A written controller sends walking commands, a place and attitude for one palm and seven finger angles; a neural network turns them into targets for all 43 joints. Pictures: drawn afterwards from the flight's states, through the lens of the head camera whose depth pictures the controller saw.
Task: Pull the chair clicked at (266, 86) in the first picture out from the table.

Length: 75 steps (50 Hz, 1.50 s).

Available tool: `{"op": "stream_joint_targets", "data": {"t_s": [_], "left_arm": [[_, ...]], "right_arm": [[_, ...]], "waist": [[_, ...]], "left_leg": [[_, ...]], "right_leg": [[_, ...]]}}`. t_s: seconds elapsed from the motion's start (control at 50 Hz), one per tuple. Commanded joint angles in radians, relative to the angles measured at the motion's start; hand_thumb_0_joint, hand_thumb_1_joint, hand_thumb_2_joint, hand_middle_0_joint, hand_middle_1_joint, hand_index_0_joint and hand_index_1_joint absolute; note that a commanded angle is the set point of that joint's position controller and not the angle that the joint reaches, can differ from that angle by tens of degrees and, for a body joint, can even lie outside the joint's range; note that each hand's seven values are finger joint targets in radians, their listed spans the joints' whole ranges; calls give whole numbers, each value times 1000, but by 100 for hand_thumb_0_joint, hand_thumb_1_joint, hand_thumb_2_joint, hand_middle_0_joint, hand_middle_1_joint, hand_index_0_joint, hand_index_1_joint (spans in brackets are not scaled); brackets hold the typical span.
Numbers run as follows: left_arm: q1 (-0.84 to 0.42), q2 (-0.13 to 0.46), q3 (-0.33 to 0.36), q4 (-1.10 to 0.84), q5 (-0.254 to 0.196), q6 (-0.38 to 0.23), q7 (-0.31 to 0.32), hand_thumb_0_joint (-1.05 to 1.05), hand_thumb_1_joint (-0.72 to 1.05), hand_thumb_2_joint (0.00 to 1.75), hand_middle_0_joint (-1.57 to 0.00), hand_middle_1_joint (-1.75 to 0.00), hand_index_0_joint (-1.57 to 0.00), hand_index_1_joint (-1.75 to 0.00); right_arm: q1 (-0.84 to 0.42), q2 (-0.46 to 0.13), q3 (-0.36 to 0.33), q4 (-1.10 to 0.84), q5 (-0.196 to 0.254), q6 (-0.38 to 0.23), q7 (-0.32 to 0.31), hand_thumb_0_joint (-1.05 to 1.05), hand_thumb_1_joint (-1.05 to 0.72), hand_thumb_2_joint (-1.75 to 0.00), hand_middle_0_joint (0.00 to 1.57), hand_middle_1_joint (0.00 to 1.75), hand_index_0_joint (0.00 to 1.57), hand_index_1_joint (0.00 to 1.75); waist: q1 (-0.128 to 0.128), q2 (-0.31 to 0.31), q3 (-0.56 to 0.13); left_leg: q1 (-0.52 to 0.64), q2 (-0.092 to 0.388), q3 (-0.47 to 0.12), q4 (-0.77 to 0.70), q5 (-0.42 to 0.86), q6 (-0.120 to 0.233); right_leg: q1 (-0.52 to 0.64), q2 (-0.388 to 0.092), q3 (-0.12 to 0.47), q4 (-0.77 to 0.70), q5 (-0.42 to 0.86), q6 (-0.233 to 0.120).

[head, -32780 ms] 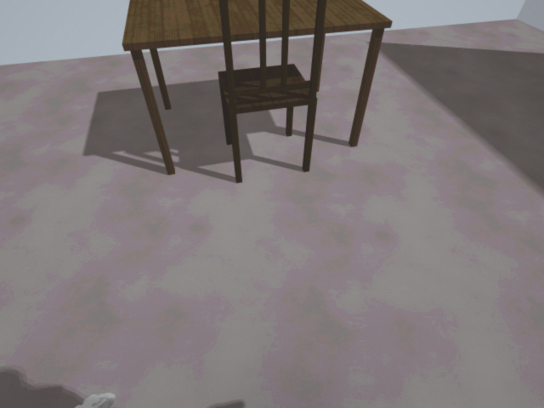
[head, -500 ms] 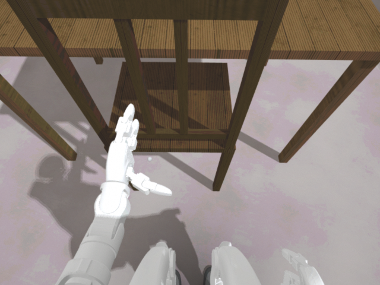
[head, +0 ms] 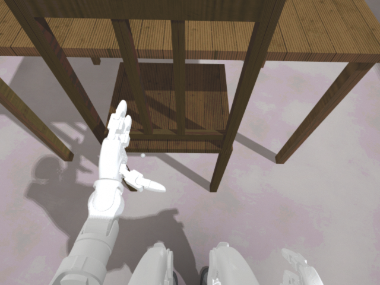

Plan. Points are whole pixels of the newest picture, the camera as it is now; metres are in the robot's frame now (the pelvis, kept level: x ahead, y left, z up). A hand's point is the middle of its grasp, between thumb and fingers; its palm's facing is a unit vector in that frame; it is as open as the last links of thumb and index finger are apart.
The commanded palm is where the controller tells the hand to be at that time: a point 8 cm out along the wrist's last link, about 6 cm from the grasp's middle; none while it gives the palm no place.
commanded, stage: push the fingers through the gap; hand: left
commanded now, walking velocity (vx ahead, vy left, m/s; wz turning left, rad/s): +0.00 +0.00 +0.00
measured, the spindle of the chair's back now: (138, 90) +0.52 +0.12 +0.06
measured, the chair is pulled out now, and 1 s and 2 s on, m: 0.00 0.00 0.00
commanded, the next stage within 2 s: hook a spindle and tug to test in 1.48 s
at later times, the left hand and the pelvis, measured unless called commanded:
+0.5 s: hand (144, 133) +0.43 +0.11 +0.02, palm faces -0.02 -1.00 -0.04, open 17.0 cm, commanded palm +0.41 +0.16 +0.02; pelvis +0.00 +0.01 +0.00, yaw -1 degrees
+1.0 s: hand (148, 113) +0.48 +0.10 +0.02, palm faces +0.00 -1.00 -0.04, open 17.0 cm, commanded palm +0.46 +0.15 +0.02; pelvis +0.00 +0.01 -0.01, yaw -1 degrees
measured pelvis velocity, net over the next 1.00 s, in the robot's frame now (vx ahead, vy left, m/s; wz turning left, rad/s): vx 0.00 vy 0.01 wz -0.02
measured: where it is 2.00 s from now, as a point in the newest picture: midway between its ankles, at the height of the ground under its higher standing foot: outside the picture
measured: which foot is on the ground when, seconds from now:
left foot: down 0.00-1.00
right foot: down 0.00-1.00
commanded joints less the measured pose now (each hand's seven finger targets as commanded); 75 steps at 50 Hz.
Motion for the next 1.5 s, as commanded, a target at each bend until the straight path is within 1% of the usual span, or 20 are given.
{"op": "stream_joint_targets", "data": {"t_s": [0.0, 0.1, 0.16, 0.22, 0.3, 0.38, 0.46, 0.52, 0.54, 0.6, 0.68, 0.72, 0.8, 0.86, 0.94, 1.02, 1.16, 1.2, 1.36, 1.48], "left_arm": [[-361, 103, 47, -170, -1, -68, 8, 0, -50, 30, -6, -8, -6, -8], [-422, 102, 50, -140, -12, -48, -7, 0, -50, 30, -6, -8, -6, -8], [-409, 132, 93, -133, -21, -40, -6, 0, -50, 30, -6, -8, -6, -8], [-432, 105, 71, -104, -12, -38, -2, 0, -50, 30, -6, -8, -6, -8], [-466, 135, 112, -43, -6, -44, 11, 0, -50, 30, -6, -8, -6, -8], [-497, 129, 110, -47, 5, -66, 20, 0, -50, 30, -6, -8, -6, -8], [-583, 125, 101, 12, 20, -72, 24, 0, -50, 30, -6, -8, -6, -8], [-620, 181, 157, 38, 24, -83, 34, 0, -50, 30, -6, -8, -6, -8], [-620, 145, 132, 59, 25, -82, 33, 0, -50, 30, -6, -8, -6, -8], [-657, 151, 139, 71, 26, -91, 35, 0, -50, 30, -6, -8, -6, -8], [-690, 164, 154, 125, 31, -92, 35, 0, -50, 30, -6, -8, -6, -8], [-702, 187, 173, 145, 37, -95, 34, 0, -50, 30, -6, -8, -6, -8], [-760, 204, 189, 205, 45, -103, 36, 0, -50, 30, -6, -8, -6, -8], [-839, 175, 166, 220, 55, -116, 39, 0, -50, 30, -6, -8, -6, -8], [-912, 217, 194, 292, 68, -127, 44, 0, -50, 30, -6, -8, -6, -8], [-947, 260, 227, 326, 85, -130, 50, 0, -50, 30, -6, -8, -6, -8], [-912, 240, 219, 285, 77, -117, 35, 0, -50, 30, -6, -8, -6, -8], [-922, 202, 192, 271, 63, -117, 26, 0, -50, 30, -6, -8, -6, -8], [-851, 298, 276, 315, 73, -116, 41, 0, -50, 30, -6, -8, -6, -8], [-878, 285, 255, 304, 68, -139, 18, 0, -50, 30, -6, -8, -6, -8]], "right_arm": [[44, -141, -53, -94, 0, -40, -16, 0, -90, -90, 20, 30, 20, 30], [59, -146, -56, -89, 1, -41, -16, 0, -90, -90, 20, 30, 20, 30], [72, -147, -57, -86, -1, -38, -14, 0, -90, -90, 20, 30, 20, 30], [79, -146, -58, -81, -2, -33, -11, 0, -90, -90, 20, 30, 20, 30], [94, -151, -58, -73, -4, -27, -9, 0, -90, -90, 20, 30, 20, 30], [111, -150, -61, -66, -10, -22, 0, 0, -90, -90, 20, 30, 20, 30], [126, -154, -62, -46, -13, -13, 3, 0, -90, -90, 20, 30, 20, 30], [134, -162, -62, -41, -16, -9, 1, 0, -90, -90, 20, 30, 20, 30], [134, -157, -62, -39, -17, -8, 5, 0, -90, -90, 20, 30, 20, 30], [148, -160, -63, -37, -19, -5, 9, 0, -90, -90, 20, 30, 20, 30], [161, -163, -64, -24, -23, 6, 14, 0, -90, -90, 20, 30, 20, 30], [167, -165, -63, -24, -23, 9, 15, 0, -90, -90, 20, 30, 20, 30], [183, -168, -61, -20, -26, 19, 16, 0, -90, -90, 20, 30, 20, 30], [191, -163, -63, -8, -33, 22, 20, 0, -90, -90, 20, 30, 20, 30], [208, -170, -61, 8, -38, 29, 19, 0, -90, -90, 20, 30, 20, 30], [229, -176, -60, 11, -47, 41, 24, 0, -90, -90, 20, 30, 20, 30], [242, -169, -63, -12, -46, 68, 37, 0, -90, -90, 20, 30, 20, 30], [243, -164, -64, -13, -43, 68, 37, 0, -90, -90, 20, 30, 20, 30], [248, -164, -57, -4, -44, 76, 34, 0, -90, -90, 20, 30, 20, 30], [232, -162, -57, -11, -43, 67, 35, 0, -90, -90, 20, 30, 20, 30]], "waist": [[-43, -18, -372], [-49, 13, -437], [-35, -3, -476], [-50, -7, -460], [-54, -39, -419], [-50, 2, -461], [-81, -8, -437], [-72, 17, -452], [-78, 26, -457], [-82, 40, -481], [-96, -1, -483], [-88, 22, -485], [-102, 7, -452], [-120, 37, -476], [-139, 19, -466], [-133, 68, -512], [-123, 63, -591], [-136, 51, -573], [-116, 14, -476], [-122, 58, -481]], "left_leg": [[173, 9, -102, -132, 218, -28], [222, 13, -111, -134, 262, -32], [228, 13, -108, -137, 309, -35], [230, 16, -111, -138, 322, -35], [184, 12, -106, -138, 285, -33], [233, 17, -111, -143, 330, -40], [227, 20, -119, -137, 307, -39], [235, 20, -125, -142, 312, -44], [244, 18, -121, -140, 313, -43], [276, 23, -131, -141, 346, -47], [244, 22, -125, -132, 346, -42], [242, 22, -125, -133, 342, -44], [224, 22, -133, -137, 321, -40], [254, 25, -140, -127, 329, -42], [226, 26, -144, -113, 298, -37], [251, 29, -151, -106, 341, -41], [289, 34, -145, -102, 426, -40], [293, 34, -148, -108, 427, -38], [161, 18, -101, -110, 346, -27], [175, 18, -104, -106, 325, -30]], "right_leg": [[237, -19, 147, -179, 208, 46], [236, -16, 138, -169, 244, 46], [277, -14, 139, -164, 300, 48], [255, -12, 129, -158, 313, 50], [253, -7, 131, -166, 277, 49], [246, -6, 127, -157, 310, 46], [203, -2, 121, -158, 280, 49], [193, -2, 117, -149, 273, 45], [188, 0, 119, -156, 272, 47], [176, 3, 110, -146, 290, 44], [198, 5, 117, -152, 306, 49], [188, 4, 118, -146, 299, 47], [170, 8, 115, -149, 276, 46], [136, 7, 112, -144, 269, 47], [114, 9, 118, -146, 244, 50], [100, 9, 112, -127, 266, 46], [161, 14, 117, -133, 357, 49], [163, 16, 115, -140, 363, 49], [227, 15, 141, -163, 340, 50], [205, 13, 145, -162, 315, 47]]}}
